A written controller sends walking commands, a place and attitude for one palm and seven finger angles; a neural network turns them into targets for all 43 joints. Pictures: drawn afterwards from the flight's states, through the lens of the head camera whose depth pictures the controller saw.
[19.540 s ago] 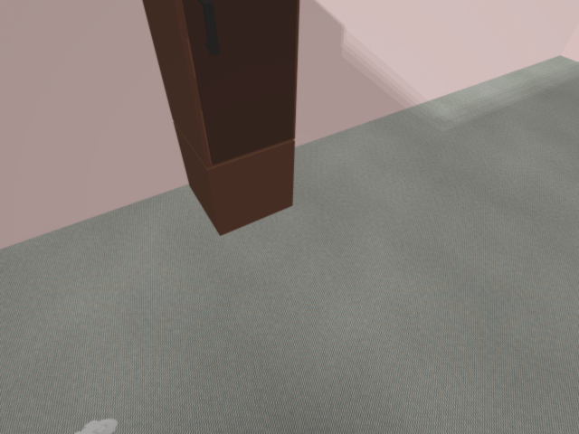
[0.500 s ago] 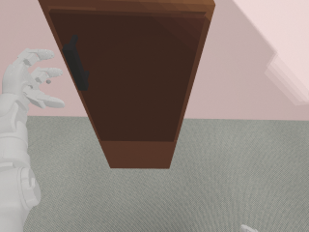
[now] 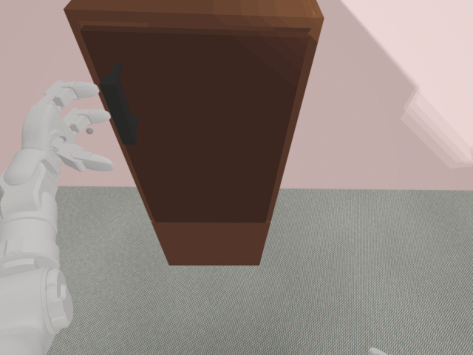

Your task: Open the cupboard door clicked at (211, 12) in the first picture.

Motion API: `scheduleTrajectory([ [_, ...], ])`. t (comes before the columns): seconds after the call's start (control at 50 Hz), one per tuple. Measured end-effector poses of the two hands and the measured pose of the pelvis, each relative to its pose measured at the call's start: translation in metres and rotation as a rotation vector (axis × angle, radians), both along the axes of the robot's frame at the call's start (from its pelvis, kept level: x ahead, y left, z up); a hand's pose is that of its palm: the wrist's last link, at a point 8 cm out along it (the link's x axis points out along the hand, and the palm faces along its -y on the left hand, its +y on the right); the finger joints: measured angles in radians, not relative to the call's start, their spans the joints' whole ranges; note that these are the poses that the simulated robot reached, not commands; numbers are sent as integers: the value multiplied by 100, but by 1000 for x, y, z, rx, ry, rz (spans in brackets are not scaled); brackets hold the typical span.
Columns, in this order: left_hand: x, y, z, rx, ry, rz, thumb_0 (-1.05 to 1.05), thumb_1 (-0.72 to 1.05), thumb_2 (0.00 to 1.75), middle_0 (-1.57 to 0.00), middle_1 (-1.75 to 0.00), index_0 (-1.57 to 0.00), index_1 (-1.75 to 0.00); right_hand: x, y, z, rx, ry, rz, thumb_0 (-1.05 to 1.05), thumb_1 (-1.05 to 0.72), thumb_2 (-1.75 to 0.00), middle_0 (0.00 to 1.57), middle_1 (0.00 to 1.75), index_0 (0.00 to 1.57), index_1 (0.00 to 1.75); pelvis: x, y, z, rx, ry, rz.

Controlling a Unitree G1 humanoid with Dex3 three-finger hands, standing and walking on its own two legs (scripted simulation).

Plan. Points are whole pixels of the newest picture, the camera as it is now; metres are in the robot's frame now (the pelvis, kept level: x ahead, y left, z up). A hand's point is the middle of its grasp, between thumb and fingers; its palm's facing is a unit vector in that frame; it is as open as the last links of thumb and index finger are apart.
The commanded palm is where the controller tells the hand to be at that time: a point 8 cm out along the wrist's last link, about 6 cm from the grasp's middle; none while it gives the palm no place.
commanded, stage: slide the fingers in behind the handle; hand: left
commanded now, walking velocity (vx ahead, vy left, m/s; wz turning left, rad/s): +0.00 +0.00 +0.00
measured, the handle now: (123, 105) +0.50 +0.20 +0.15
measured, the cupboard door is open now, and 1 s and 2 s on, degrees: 0 0 0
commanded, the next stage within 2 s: close the thumb around the handle in 1.16 s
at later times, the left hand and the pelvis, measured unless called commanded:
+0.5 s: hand (110, 130) +0.44 +0.21 +0.15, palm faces +0.03 -1.00 +0.00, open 14.0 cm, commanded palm +0.41 +0.25 +0.15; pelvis +0.00 +0.00 +0.00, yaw +0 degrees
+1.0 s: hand (130, 127) +0.44 +0.18 +0.15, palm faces +0.03 -1.00 +0.00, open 14.1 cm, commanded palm +0.41 +0.23 +0.15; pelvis +0.00 -0.01 +0.00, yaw +0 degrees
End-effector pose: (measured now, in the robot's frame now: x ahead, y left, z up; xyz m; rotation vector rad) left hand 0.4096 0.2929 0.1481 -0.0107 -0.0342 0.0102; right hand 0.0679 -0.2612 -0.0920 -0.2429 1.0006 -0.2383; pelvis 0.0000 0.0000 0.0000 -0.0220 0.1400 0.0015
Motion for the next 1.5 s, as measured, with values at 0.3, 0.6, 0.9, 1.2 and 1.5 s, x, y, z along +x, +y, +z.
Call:
scheduleTrajectory([
  [0.3,7,-25,4,-10,14,-19,-1,-50,30,-30,-120,-30,-120,10,6,-2,21,-31,22,1,-90,-90,20,30,20,30,-2,0,0,5,-8,6],
  [0.6,2,-34,-1,2,21,21,-1,-50,30,-28,-119,-27,-119,-2,-2,-5,18,-6,2,1,-90,-90,20,30,20,30,-4,-5,1,7,-24,6],
  [0.9,11,-60,-1,8,40,20,-1,-50,30,-28,-120,-29,-120,8,0,-8,41,-32,24,1,-90,-90,20,30,20,30,-4,-9,1,15,-21,9],
  [1.2,11,-57,0,8,27,11,-1,-50,30,-30,-120,-29,-120,-1,-9,-7,23,-17,0,1,-90,-90,20,30,20,30,-6,-12,1,15,-24,5],
  [1.5,14,-60,1,4,13,-2,-1,-25,41,-32,-123,-31,-123,-10,-7,-8,23,-1,-13,1,-90,-90,20,30,20,30,-6,-9,0,13,-15,0],
])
